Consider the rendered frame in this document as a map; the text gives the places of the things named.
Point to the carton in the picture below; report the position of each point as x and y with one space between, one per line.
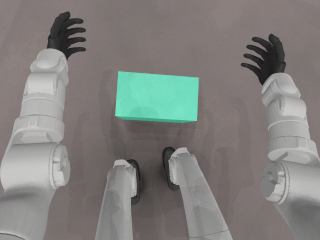
156 97

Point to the right robot forearm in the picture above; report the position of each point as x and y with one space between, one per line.
287 124

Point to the left robot hand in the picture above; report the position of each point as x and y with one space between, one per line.
58 38

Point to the robot right upper arm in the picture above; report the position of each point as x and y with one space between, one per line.
294 189

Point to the robot left upper arm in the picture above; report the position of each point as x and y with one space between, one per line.
31 174

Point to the left robot shin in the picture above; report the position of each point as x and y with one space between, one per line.
121 162

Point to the right robot hand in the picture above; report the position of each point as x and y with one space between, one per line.
273 60

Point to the robot right thigh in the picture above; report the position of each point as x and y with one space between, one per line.
204 218

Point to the left robot forearm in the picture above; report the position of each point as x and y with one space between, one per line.
43 102

